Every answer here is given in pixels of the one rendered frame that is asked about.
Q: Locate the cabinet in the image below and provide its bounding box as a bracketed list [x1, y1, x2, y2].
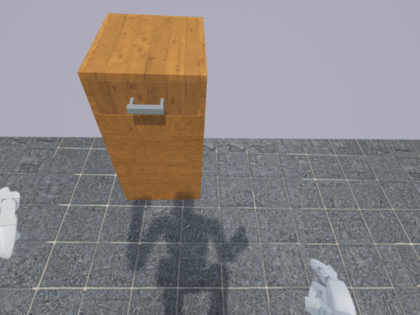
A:
[77, 13, 207, 200]

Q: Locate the robot left hand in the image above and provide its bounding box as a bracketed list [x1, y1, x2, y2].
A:
[0, 187, 21, 259]

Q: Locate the handle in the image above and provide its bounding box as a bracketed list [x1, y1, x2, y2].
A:
[126, 98, 164, 114]

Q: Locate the robot right hand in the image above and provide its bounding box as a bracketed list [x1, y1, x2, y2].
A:
[304, 259, 356, 315]

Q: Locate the drawer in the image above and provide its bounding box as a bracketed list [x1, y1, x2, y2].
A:
[89, 79, 200, 116]

